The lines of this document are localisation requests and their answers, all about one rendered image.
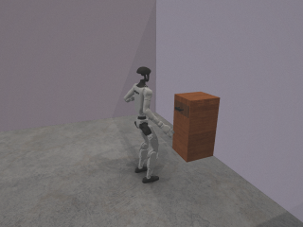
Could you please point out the right robot hand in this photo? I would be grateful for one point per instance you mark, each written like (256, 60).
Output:
(166, 130)

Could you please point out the robot torso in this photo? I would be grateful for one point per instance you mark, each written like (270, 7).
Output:
(138, 105)

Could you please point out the robot right upper arm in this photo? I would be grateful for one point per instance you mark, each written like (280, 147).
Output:
(147, 99)

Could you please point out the handle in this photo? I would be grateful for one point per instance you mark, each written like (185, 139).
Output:
(178, 109)

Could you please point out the robot right forearm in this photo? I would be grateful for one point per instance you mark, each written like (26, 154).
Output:
(154, 119)

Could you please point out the right robot shin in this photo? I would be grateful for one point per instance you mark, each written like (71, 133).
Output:
(151, 162)

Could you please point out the robot left upper arm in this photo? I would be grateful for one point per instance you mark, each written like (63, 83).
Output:
(127, 97)

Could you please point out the cabinet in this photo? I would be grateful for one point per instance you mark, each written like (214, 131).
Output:
(194, 137)

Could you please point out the drawer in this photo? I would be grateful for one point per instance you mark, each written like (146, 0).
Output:
(184, 107)

